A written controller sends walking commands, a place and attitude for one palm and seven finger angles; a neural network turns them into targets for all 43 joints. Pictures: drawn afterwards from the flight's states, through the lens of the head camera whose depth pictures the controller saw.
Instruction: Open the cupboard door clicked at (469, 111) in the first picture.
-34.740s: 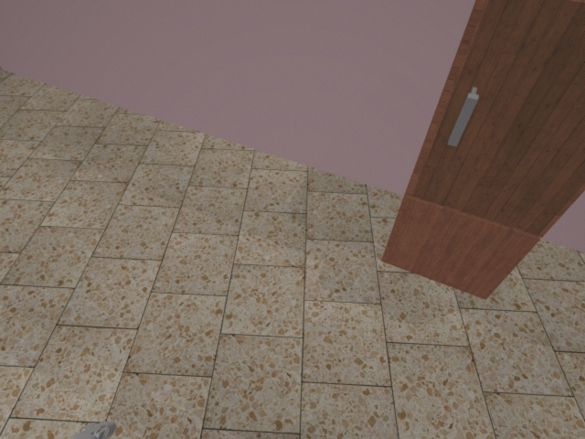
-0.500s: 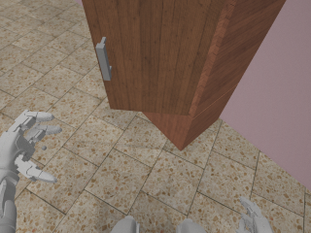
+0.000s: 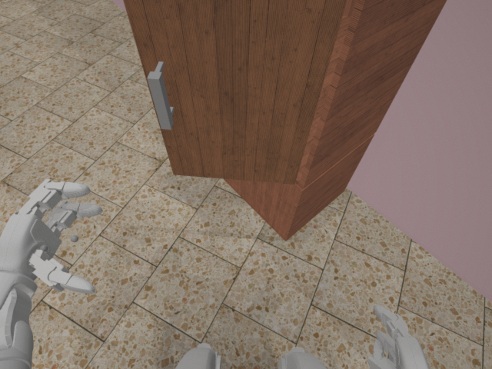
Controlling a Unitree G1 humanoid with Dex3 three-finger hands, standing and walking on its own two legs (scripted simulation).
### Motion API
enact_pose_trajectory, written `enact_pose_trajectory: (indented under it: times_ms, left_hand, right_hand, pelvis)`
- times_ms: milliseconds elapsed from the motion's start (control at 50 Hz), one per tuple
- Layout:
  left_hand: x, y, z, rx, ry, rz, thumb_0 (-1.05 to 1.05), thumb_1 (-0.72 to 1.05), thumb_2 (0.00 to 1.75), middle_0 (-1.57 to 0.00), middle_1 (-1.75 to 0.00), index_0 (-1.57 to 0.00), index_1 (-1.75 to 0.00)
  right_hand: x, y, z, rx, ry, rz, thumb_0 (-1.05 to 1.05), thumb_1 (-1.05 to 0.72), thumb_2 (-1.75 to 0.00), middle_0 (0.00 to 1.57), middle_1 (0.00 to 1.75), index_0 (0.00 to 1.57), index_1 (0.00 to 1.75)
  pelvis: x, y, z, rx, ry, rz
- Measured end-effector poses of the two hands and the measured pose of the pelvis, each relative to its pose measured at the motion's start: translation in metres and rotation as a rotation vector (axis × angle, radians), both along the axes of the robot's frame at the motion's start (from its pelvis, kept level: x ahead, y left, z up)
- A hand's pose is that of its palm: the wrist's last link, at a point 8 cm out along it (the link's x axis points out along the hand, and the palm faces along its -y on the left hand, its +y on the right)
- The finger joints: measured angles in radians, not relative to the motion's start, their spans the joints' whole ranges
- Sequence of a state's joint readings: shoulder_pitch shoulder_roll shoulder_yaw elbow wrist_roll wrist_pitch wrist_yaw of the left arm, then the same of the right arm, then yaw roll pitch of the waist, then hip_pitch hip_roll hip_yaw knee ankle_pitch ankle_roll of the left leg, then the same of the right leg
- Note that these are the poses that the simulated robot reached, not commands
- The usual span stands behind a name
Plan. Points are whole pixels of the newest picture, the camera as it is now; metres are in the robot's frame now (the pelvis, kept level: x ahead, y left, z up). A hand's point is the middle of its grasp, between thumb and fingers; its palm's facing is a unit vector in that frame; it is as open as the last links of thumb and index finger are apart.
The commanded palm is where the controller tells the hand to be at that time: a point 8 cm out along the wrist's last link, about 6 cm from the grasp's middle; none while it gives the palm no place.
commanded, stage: move the hooked fingers beside the handle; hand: left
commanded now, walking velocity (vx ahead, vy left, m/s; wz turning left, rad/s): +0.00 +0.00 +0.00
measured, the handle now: (163, 96) +0.63 +0.22 +0.04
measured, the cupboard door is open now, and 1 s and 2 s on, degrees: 45 45 45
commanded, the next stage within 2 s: none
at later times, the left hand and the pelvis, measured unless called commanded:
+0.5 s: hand (97, 184) +0.38 +0.27 +0.05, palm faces -0.02 -1.00 -0.01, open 14.0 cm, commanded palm +0.37 +0.32 +0.06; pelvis +0.00 +0.01 -0.01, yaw -1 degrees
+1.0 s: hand (108, 146) +0.47 +0.28 +0.05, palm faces -0.03 -1.00 +0.00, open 14.0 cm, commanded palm +0.46 +0.33 +0.05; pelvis +0.00 +0.01 -0.02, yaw -3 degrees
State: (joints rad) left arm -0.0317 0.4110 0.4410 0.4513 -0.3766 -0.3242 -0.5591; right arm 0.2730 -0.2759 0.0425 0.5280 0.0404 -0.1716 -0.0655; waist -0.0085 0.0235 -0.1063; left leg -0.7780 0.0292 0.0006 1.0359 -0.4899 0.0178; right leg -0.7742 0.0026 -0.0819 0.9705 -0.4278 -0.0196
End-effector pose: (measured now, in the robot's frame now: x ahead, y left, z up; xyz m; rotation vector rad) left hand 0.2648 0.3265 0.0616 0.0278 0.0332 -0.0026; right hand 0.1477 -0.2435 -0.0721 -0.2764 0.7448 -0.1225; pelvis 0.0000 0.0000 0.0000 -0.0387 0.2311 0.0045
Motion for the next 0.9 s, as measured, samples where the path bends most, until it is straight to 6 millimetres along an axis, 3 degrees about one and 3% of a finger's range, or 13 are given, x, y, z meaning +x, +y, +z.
enact_pose_trajectory:
  times_ms: [100, 240, 360, 620, 900]
  left_hand:
    - [0.006, 0.001, -0.002, -0.003, -0.003, 0.004, -0.01, -0.5, 0.3, -0.31, -1.2, -0.3, -1.2]
    - [0.042, 0.004, -0.005, -0.014, -0.008, -0.009, -0.01, -0.5, 0.3, -0.31, -1.2, -0.3, -1.2]
    - [0.074, 0.001, -0.002, -0.017, -0.004, -0.035, -0.01, -0.5, 0.3, -0.3, -1.2, -0.3, -1.2]
    - [0.121, 0.005, -0.008, -0.02, 0.005, -0.018, -0.01, -0.5, 0.3, -0.3, -1.2, -0.3, -1.19]
    - [0.173, 0.009, -0.009, -0.033, 0.005, -0.02, -0.01, -0.5, 0.3, -0.3, -1.2, -0.3, -1.19]
  right_hand:
    - [0.0, -0.001, -0.002, -0.013, 0.004, 0.006, 0.01, -0.9, -0.9, 0.21, 0.3, 0.2, 0.3]
    - [-0.01, -0.008, -0.011, -0.042, 0.054, -0.012, 0.01, -0.9, -0.9, 0.21, 0.3, 0.2, 0.3]
    - [-0.029, -0.012, -0.015, -0.043, 0.116, -0.056, 0.01, -0.9, -0.9, 0.21, 0.3, 0.2, 0.3]
    - [-0.078, -0.017, -0.027, -0.057, 0.307, -0.132, 0.01, -0.9, -0.9, 0.21, 0.3, 0.2, 0.3]
    - [-0.109, -0.015, -0.034, -0.075, 0.442, -0.187, 0.01, -0.9, -0.9, 0.21, 0.3, 0.2, 0.3]
  pelvis:
    - [-0.001, -0.001, -0.002, -0.002, 0.003, 0.004]
    - [-0.005, -0.001, -0.007, -0.006, 0.022, 0.006]
    - [-0.003, 0.002, -0.007, -0.004, 0.044, -0.008]
    - [0.0, 0.008, -0.01, -0.007, 0.088, -0.024]
    - [0.0, 0.013, -0.017, -0.018, 0.138, -0.036]
